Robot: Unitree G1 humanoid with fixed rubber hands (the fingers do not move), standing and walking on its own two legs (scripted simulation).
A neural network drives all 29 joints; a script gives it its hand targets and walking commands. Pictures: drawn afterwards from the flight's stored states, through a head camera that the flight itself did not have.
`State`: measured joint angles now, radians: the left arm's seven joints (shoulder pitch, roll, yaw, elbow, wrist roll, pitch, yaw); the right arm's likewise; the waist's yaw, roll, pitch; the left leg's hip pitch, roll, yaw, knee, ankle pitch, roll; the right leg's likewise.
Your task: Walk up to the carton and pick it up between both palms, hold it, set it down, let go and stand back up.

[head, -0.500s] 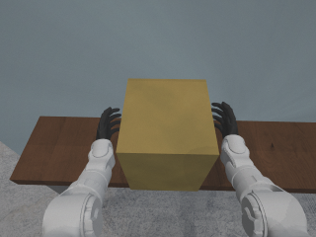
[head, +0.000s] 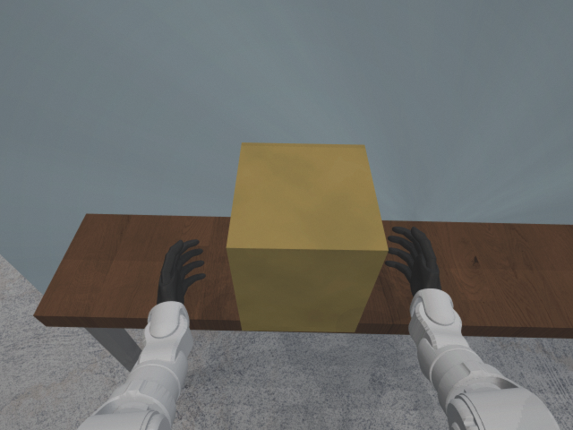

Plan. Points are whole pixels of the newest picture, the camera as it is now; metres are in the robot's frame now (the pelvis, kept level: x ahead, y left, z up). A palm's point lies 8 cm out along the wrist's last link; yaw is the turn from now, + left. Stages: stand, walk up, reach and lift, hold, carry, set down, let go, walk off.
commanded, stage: set down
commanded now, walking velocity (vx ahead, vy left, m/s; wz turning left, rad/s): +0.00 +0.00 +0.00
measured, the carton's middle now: (300, 241) +0.44 +0.02 +0.00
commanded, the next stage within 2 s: none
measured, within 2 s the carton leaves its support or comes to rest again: neither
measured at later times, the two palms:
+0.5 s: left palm (166, 330) +0.28 +0.20 -0.01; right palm (449, 320) +0.31 -0.19 +0.01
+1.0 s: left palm (161, 391) +0.20 +0.19 -0.02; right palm (485, 387) +0.23 -0.22 +0.00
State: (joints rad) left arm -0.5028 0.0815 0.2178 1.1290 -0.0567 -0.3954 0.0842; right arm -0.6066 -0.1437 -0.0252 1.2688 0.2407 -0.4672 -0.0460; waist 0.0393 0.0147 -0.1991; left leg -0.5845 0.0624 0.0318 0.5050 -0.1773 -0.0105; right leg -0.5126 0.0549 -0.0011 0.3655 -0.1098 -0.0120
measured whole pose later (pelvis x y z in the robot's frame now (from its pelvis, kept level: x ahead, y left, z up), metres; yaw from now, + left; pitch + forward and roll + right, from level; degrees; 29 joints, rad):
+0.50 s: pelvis +0.00 +0.00 +0.00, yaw +1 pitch +5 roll -2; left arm -0.27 0.10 0.10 0.92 -0.11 -0.34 0.12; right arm -0.36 -0.17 -0.02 1.05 0.25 -0.35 0.03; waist 0.02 -0.02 -0.12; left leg -0.39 0.05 0.03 0.48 -0.18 -0.01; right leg -0.35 0.04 0.00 0.40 -0.15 -0.01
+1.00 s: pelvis +0.01 -0.02 +0.01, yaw +1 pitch -5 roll +0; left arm 0.17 0.10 0.03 0.49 -0.10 -0.17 0.10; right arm 0.15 -0.17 0.02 0.52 0.22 -0.28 0.02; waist 0.02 -0.02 -0.02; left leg -0.11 0.04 0.03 0.38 -0.18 -0.02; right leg -0.11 0.03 0.00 0.40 -0.21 -0.03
